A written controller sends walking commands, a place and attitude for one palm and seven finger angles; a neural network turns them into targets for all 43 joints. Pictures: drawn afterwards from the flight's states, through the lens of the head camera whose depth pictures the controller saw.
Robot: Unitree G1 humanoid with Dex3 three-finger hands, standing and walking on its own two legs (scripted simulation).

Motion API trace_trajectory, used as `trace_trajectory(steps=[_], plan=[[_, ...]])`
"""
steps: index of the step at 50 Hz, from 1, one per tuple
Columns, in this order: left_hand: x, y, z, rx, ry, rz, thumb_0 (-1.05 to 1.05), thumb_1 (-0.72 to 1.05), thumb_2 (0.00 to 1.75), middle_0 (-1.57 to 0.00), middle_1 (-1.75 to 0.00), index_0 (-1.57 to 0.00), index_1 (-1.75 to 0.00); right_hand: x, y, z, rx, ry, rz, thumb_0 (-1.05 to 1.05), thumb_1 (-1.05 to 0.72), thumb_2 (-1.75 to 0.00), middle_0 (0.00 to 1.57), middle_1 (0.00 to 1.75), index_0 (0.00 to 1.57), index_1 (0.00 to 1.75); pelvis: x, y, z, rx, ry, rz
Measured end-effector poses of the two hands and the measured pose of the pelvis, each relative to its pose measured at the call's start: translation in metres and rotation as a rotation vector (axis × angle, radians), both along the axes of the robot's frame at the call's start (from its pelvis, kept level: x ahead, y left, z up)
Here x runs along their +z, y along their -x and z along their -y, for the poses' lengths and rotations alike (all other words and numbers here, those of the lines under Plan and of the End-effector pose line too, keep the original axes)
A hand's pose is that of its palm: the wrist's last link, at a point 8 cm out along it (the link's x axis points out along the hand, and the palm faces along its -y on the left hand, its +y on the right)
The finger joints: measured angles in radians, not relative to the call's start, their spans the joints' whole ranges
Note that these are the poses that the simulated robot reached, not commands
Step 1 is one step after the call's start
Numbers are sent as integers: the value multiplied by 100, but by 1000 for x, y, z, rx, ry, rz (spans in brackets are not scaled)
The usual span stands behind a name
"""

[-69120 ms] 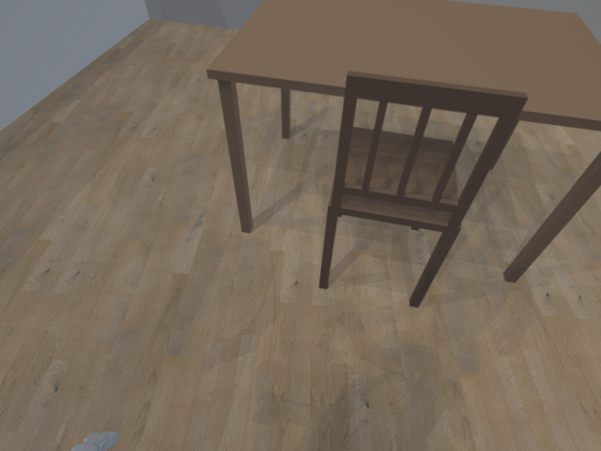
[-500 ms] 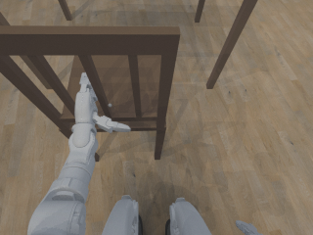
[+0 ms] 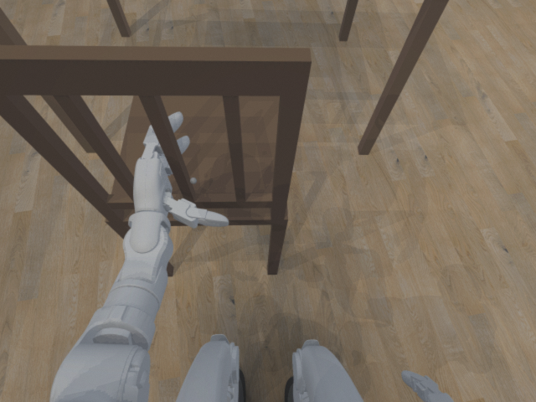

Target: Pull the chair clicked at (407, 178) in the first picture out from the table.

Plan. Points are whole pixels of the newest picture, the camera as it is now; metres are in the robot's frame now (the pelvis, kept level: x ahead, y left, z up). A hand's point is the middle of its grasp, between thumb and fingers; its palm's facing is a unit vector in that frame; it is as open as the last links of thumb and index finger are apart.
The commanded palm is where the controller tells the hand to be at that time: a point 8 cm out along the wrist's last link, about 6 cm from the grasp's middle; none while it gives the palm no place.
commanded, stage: hook a spindle and tug to test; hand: left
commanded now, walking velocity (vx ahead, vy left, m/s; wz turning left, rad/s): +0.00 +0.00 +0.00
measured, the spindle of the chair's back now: (174, 156) +0.47 +0.14 +0.03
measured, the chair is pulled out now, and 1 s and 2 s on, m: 0.30 0.33 0.41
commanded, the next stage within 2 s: step backward, pulling the chair out in 1.18 s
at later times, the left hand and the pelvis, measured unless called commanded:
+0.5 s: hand (191, 179) +0.43 +0.11 +0.02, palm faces +0.03 -1.00 -0.02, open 6.7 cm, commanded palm +0.41 +0.15 +0.02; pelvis +0.01 +0.00 +0.00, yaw +0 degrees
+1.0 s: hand (191, 194) +0.41 +0.11 +0.02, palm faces +0.01 -1.00 -0.01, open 5.3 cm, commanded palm +0.38 +0.16 +0.02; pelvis +0.01 +0.01 +0.01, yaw +0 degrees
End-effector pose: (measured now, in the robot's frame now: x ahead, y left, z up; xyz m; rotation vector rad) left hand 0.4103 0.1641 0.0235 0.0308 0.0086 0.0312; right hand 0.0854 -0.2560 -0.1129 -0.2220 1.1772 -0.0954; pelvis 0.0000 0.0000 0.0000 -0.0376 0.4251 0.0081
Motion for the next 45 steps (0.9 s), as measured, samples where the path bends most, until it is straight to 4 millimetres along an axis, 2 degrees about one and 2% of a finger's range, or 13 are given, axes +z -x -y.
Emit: trace_trajectory(steps=[4, 8, 14, 18, 27, 31, 45], plan=[[1, 1, -2, 2, -2, 3, -1, -47, 32, -27, -72, -23, -72, 1, 0, 1, -1, 0, -1, 1, -91, -89, 20, 30, 20, 30, 1, -1, 1, 1, 0, 1], [2, 3, -3, 5, -2, 0, -1, -36, 36, -33, -93, -29, -93, 1, -2, 1, 1, -1, -1, 1, -91, -89, 20, 30, 20, 30, 2, -2, 1, 3, 1, 3], [2, 2, -4, 5, 2, -2, -1, -10, 47, -41, -123, -37, -122, 2, -4, 1, 2, 1, 1, 1, -91, -89, 20, 30, 20, 30, 2, -4, 0, 5, 2, 2], [2, 1, -3, 4, 7, 1, 0, 10, 56, -43, -132, -41, -134, 2, -6, 1, 6, 2, -1, 1, -91, -89, 20, 30, 20, 30, 2, -4, 0, 8, 3, 0], [2, -1, -2, -1, 10, 6, 1, 59, 77, -44, -138, -43, -140, 2, -10, -2, 6, -1, -5, 1, -91, -89, 20, 30, 20, 30, 2, -6, -1, 6, 4, -4], [2, 0, -2, -7, 10, -1, 1, 74, 84, -44, -137, -43, -141, 4, -11, -4, 0, -6, 2, 1, -91, -89, 20, 30, 20, 30, 3, -7, -2, 2, 4, -3], [2, 17, -1, -22, 19, 1, 1, 76, 82, -41, -139, -40, -143, 9, -24, -9, 4, -17, 35, 1, -91, -89, 20, 30, 20, 30, 7, -13, -5, -5, 1, 6]])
